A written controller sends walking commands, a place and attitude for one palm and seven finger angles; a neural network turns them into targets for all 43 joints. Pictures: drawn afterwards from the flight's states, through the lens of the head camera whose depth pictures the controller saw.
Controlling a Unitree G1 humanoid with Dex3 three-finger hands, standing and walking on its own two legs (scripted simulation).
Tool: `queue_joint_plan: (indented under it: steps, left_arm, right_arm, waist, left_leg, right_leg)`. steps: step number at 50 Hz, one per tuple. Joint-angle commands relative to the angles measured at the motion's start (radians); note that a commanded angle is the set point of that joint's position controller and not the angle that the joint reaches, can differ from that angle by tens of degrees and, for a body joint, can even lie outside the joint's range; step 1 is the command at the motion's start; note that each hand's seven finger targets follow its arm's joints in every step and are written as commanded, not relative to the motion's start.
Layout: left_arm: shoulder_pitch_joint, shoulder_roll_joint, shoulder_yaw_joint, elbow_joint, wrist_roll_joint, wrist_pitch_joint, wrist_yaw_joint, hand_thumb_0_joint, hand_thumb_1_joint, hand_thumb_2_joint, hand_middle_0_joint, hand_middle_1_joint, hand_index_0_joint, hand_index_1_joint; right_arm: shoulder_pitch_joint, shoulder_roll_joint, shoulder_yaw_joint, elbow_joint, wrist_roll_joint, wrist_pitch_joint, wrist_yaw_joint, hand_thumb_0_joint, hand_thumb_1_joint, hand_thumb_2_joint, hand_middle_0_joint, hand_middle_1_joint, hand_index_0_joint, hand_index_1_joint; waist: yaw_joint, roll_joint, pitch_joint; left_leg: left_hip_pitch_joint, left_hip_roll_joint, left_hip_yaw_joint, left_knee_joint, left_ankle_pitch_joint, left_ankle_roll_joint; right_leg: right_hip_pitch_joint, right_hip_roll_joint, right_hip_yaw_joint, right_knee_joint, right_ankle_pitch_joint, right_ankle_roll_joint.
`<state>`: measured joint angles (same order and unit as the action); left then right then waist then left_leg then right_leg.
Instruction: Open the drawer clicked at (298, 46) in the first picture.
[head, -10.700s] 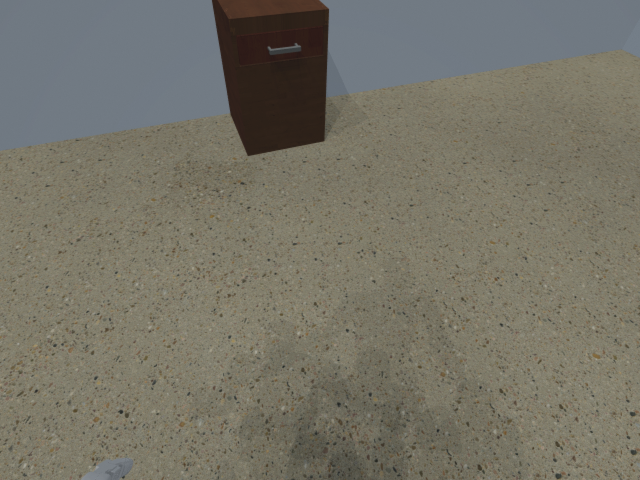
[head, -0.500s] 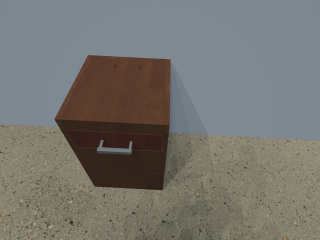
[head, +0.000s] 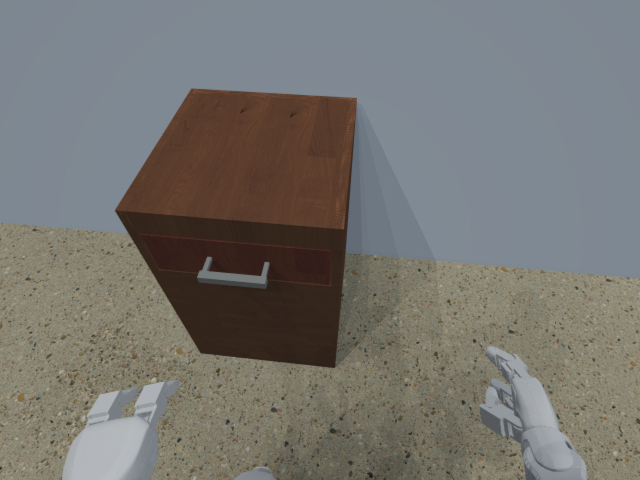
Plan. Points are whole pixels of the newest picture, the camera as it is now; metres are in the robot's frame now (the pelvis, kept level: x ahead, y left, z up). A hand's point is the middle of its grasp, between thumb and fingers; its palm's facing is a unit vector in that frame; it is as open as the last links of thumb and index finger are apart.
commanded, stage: raise the hand with hooked fingers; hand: left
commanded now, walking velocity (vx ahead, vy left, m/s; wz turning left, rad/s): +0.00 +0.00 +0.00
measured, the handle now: (235, 271) +0.51 +0.26 -0.19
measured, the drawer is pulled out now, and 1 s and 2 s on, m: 0.00 0.00 0.00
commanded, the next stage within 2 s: move the hooked fingers above the handle in 1.44 s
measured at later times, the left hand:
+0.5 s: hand (144, 356) +0.23 +0.25 +0.03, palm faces -0.08 -0.13 -0.99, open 11.7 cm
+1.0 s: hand (119, 267) +0.30 +0.29 +0.10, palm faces +0.05 -0.09 -0.99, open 13.8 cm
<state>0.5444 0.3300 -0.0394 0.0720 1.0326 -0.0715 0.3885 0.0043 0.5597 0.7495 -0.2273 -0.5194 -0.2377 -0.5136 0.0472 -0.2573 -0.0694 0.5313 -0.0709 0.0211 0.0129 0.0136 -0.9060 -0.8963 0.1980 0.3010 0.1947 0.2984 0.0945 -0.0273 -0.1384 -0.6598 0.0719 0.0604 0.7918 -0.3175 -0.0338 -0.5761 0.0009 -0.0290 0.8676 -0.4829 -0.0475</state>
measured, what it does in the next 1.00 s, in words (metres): shifts its weight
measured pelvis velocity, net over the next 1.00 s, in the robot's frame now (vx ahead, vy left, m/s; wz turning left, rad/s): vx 0.00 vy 0.05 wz -0.01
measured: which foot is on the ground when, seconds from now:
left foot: down 0.00-1.00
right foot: down 0.00-1.00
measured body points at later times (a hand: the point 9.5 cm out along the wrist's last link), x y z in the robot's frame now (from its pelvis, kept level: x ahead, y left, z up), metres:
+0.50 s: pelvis +0.01 +0.01 +0.01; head +0.04 -0.02 +0.46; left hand +0.23 +0.25 +0.08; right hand +0.15 -0.24 -0.11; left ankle +0.04 +0.16 -0.70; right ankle -0.03 -0.09 -0.70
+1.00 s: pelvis +0.00 +0.05 +0.03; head +0.01 +0.03 +0.48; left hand +0.30 +0.29 +0.16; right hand +0.21 -0.16 -0.06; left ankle +0.04 +0.16 -0.70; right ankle -0.03 -0.09 -0.70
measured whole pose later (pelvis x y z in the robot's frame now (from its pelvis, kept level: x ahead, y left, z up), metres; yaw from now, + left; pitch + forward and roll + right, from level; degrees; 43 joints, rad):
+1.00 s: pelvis +0.00 +0.05 +0.03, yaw +0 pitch +3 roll +0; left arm -0.05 0.47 -0.07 0.10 0.95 0.03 0.12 0.00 -0.47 0.31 -0.31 -1.19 -0.32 -1.18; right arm 0.11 -0.20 0.00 0.58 0.01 0.08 -0.01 0.01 -0.90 -0.90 0.20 0.30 0.20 0.30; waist 0.05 0.07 -0.05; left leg -0.38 0.01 0.04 0.56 -0.23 0.02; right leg -0.25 -0.03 -0.01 0.55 -0.34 0.02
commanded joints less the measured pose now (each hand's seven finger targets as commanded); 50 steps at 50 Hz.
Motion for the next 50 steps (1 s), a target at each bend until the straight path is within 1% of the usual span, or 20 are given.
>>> queue_joint_plan:
  steps: [1, 5, 7, 10, 13, 14, 15, 16, 19, 20, 23, 24, 28, 30, 33, 34, 36, 43, 45, 50]
  left_arm:
    - [-0.387, 0.251, 0.167, -0.448, 0.005, -0.092, 0.139, 0.0, 0.34, 0.66, -0.24, -0.66, -0.24, -0.66]
    - [-0.424, 0.248, 0.144, -0.4, -0.017, -0.141, 0.129, 0.0, 0.247, 0.62, -0.247, -0.72, -0.247, -0.72]
    - [-0.414, 0.26, 0.147, -0.301, 0.008, -0.127, 0.111, 0.0, 0.2, 0.6, -0.25, -0.75, -0.25, -0.75]
    - [-0.303, 0.269, 0.173, -0.145, -0.012, 0.001, 0.055, 0.0, 0.13, 0.57, -0.255, -0.795, -0.255, -0.795]
    - [-0.214, 0.261, 0.15, -0.147, -0.084, 0.111, -0.037, 0.0, 0.06, 0.54, -0.26, -0.84, -0.26, -0.84]
    - [-0.217, 0.291, 0.175, -0.156, -0.103, 0.127, -0.067, 0.0, 0.037, 0.53, -0.262, -0.855, -0.262, -0.855]
    - [-0.203, 0.312, 0.198, -0.141, -0.114, 0.132, -0.092, 0.0, 0.013, 0.52, -0.263, -0.87, -0.263, -0.87]
    - [-0.198, 0.287, 0.169, -0.179, -0.125, 0.121, -0.111, 0.0, -0.01, 0.51, -0.265, -0.885, -0.265, -0.885]
    - [-0.287, 0.31, 0.183, -0.261, -0.118, 0.042, -0.134, 0.0, -0.08, 0.48, -0.27, -0.93, -0.27, -0.93]
    - [-0.339, 0.33, 0.202, -0.291, -0.11, 0.008, -0.123, 0.0, -0.103, 0.47, -0.272, -0.945, -0.272, -0.945]
    - [-0.38, 0.304, 0.212, -0.311, -0.091, -0.081, -0.063, 0.0, -0.173, 0.44, -0.277, -0.99, -0.277, -0.99]
    - [-0.4, 0.321, 0.238, -0.312, -0.083, -0.098, -0.039, 0.0, -0.197, 0.43, -0.278, -1.005, -0.278, -1.005]
    - [-0.45, 0.305, 0.239, -0.265, -0.077, -0.065, 0.021, 0.0, -0.29, 0.39, -0.285, -1.065, -0.285, -1.065]
    - [-0.476, 0.302, 0.226, -0.229, -0.074, -0.01, 0.022, 0.0, -0.337, 0.37, -0.288, -1.095, -0.288, -1.095]
    - [-0.502, 0.261, 0.141, -0.212, -0.093, 0.078, -0.023, 0.0, -0.407, 0.34, -0.293, -1.14, -0.293, -1.14]
    - [-0.531, 0.274, 0.132, -0.211, -0.094, 0.1, -0.048, 0.0, -0.43, 0.33, -0.295, -1.155, -0.295, -1.155]
    - [-0.575, 0.263, 0.088, -0.23, -0.101, 0.126, -0.099, 0.0, -0.477, 0.31, -0.298, -1.185, -0.298, -1.185]
    - [-0.757, 0.326, 0.099, -0.199, -0.077, 0.118, -0.207, 0.0, -0.5, 0.3, -0.3, -1.2, -0.3, -1.2]
    - [-0.813, 0.373, 0.139, -0.181, -0.076, 0.11, -0.218, 0.0, -0.5, 0.3, -0.3, -1.2, -0.3, -1.2]
    - [-0.898, 0.352, 0.114, -0.153, -0.095, 0.097, -0.249, 0.0, -0.5, 0.3, -0.3, -1.2, -0.3, -1.2]
  right_arm:
    - [-0.029, -0.058, -0.021, -0.122, -0.019, -0.021, -0.03, 0.0, -0.9, -0.9, 0.2, 0.3, 0.2, 0.3]
    - [-0.026, -0.063, -0.009, -0.113, -0.015, -0.039, -0.031, 0.0, -0.9, -0.9, 0.2, 0.3, 0.2, 0.3]
    - [-0.036, -0.062, 0.001, -0.11, -0.018, -0.031, -0.021, 0.0, -0.9, -0.9, 0.2, 0.3, 0.2, 0.3]
    - [-0.051, -0.065, 0.006, -0.109, 0.016, -0.005, -0.019, 0.0, -0.9, -0.9, 0.2, 0.3, 0.2, 0.3]
    - [-0.053, -0.064, 0.014, -0.136, 0.05, 0.016, -0.031, 0.0, -0.9, -0.9, 0.2, 0.3, 0.2, 0.3]
    - [-0.051, -0.068, 0.022, -0.134, 0.05, 0.017, -0.036, 0.0, -0.9, -0.9, 0.2, 0.3, 0.2, 0.3]
    - [-0.061, -0.071, 0.028, -0.131, 0.049, 0.014, -0.041, 0.0, -0.9, -0.9, 0.2, 0.3, 0.2, 0.3]
    - [-0.061, -0.067, 0.031, -0.132, 0.049, 0.013, -0.047, 0.0, -0.9, -0.9, 0.2, 0.3, 0.2, 0.3]
    - [-0.042, -0.066, 0.027, -0.113, 0.036, -0.002, -0.054, 0.0, -0.9, -0.9, 0.2, 0.3, 0.2, 0.3]
    - [-0.037, -0.066, 0.026, -0.11, 0.027, -0.009, -0.057, 0.0, -0.9, -0.9, 0.2, 0.3, 0.2, 0.3]
    - [-0.001, -0.06, 0.004, -0.087, 0.014, -0.027, -0.057, 0.0, -0.9, -0.9, 0.2, 0.3, 0.2, 0.3]
    - [0.015, -0.065, -0.005, -0.076, 0.01, -0.027, -0.056, 0.0, -0.9, -0.9, 0.2, 0.3, 0.2, 0.3]
    - [0.029, -0.077, -0.031, -0.06, 0.024, -0.017, -0.038, 0.0, -0.9, -0.9, 0.2, 0.3, 0.2, 0.3]
    - [0.025, -0.087, -0.034, -0.06, 0.032, -0.005, -0.027, 0.0, -0.9, -0.9, 0.2, 0.3, 0.2, 0.3]
    - [0.001, -0.093, -0.035, -0.077, 0.057, 0.002, -0.023, 0.0, -0.9, -0.9, 0.2, 0.3, 0.2, 0.3]
    - [-0.007, -0.099, -0.03, -0.079, 0.06, 0.004, -0.022, 0.0, -0.9, -0.9, 0.2, 0.3, 0.2, 0.3]
    - [-0.021, -0.096, -0.025, -0.09, 0.07, 0.009, -0.028, 0.0, -0.9, -0.9, 0.2, 0.3, 0.2, 0.3]
    - [-0.022, -0.081, 0.01, -0.094, 0.074, 0.024, -0.038, 0.0, -0.9, -0.9, 0.2, 0.3, 0.2, 0.3]
    - [-0.019, -0.081, 0.015, -0.088, 0.074, 0.031, -0.041, 0.0, -0.9, -0.9, 0.2, 0.3, 0.2, 0.3]
    - [-0.012, -0.077, 0.018, -0.087, 0.08, 0.034, -0.039, 0.0, -0.9, -0.9, 0.2, 0.3, 0.2, 0.3]
  waist:
    - [-0.085, 0.149, -0.234]
    - [-0.114, 0.088, -0.15]
    - [-0.103, 0.025, -0.102]
    - [-0.052, 0.045, -0.129]
    - [-0.02, -0.02, -0.19]
    - [-0.017, -0.074, -0.211]
    - [-0.01, -0.082, -0.203]
    - [-0.017, -0.079, -0.169]
    - [-0.032, -0.048, -0.124]
    - [-0.036, -0.066, -0.119]
    - [-0.053, 0.028, -0.11]
    - [-0.055, 0.043, -0.143]
    - [-0.061, 0.115, -0.184]
    - [-0.061, 0.097, -0.212]
    - [-0.06, 0.099, -0.169]
    - [-0.057, 0.069, -0.18]
    - [-0.061, 0.078, -0.151]
    - [-0.058, 0.078, -0.065]
    - [-0.048, 0.096, -0.078]
    - [-0.053, 0.117, -0.116]
  left_leg:
    - [0.289, -0.099, -0.035, 0.095, 0.183, 0.078]
    - [0.226, -0.09, -0.055, 0.14, 0.101, 0.081]
    - [0.164, -0.093, -0.052, 0.139, 0.064, 0.078]
    - [0.124, -0.095, -0.036, 0.058, 0.091, 0.073]
    - [0.146, -0.101, -0.015, -0.014, 0.168, 0.071]
    - [0.14, -0.103, -0.014, -0.028, 0.171, 0.068]
    - [0.139, -0.106, -0.016, -0.042, 0.173, 0.066]
    - [0.141, -0.102, -0.016, -0.056, 0.169, 0.069]
    - [0.186, -0.099, -0.018, -0.089, 0.166, 0.075]
    - [0.185, -0.098, -0.023, -0.093, 0.164, 0.078]
    - [0.255, -0.097, -0.029, -0.091, 0.181, 0.082]
    - [0.278, -0.095, -0.026, -0.082, 0.198, 0.083]
    - [0.313, -0.093, -0.017, -0.083, 0.219, 0.073]
    - [0.332, -0.088, -0.017, -0.1, 0.24, 0.071]
    - [0.359, -0.081, -0.017, -0.144, 0.253, 0.07]
    - [0.374, -0.079, -0.02, -0.16, 0.267, 0.072]
    - [0.401, -0.074, -0.027, -0.193, 0.274, 0.074]
    - [0.476, -0.066, -0.048, -0.286, 0.265, 0.07]
    - [0.495, -0.066, -0.048, -0.307, 0.268, 0.065]
    - [0.539, -0.068, -0.059, -0.335, 0.281, 0.059]
  right_leg:
    - [-0.112, -0.001, 0.155, -0.14, 0.293, -0.009]
    - [-0.206, -0.001, 0.139, -0.137, 0.208, -0.003]
    - [-0.197, -0.006, 0.14, -0.157, 0.181, 0.006]
    - [-0.029, -0.002, 0.119, -0.182, 0.279, 0.016]
    - [0.186, -0.01, 0.128, -0.206, 0.488, 0.037]
    - [0.236, -0.021, 0.139, -0.207, 0.557, 0.054]
    - [0.263, -0.022, 0.144, -0.205, 0.583, 0.055]
    - [0.272, -0.031, 0.142, -0.212, 0.612, 0.059]
    - [0.236, -0.027, 0.115, -0.244, 0.556, 0.057]
    - [0.232, -0.027, 0.117, -0.254, 0.515, 0.053]
    - [0.154, -0.011, 0.079, -0.26, 0.443, 0.035]
    - [0.142, -0.007, 0.07, -0.254, 0.44, 0.032]
    - [0.129, 0.005, 0.027, -0.234, 0.422, 0.021]
    - [0.14, 0.012, 0.011, -0.235, 0.415, 0.02]
    - [0.162, 0.019, -0.004, -0.258, 0.408, 0.017]
    - [0.176, 0.018, -0.006, -0.268, 0.416, 0.021]
    - [0.199, 0.019, -0.007, -0.291, 0.399, 0.019]
    - [0.216, 0.029, -0.029, -0.366, 0.316, 0.014]
    - [0.247, 0.031, -0.027, -0.386, 0.301, 0.009]
    - [0.282, 0.035, -0.03, -0.415, 0.298, 0.007]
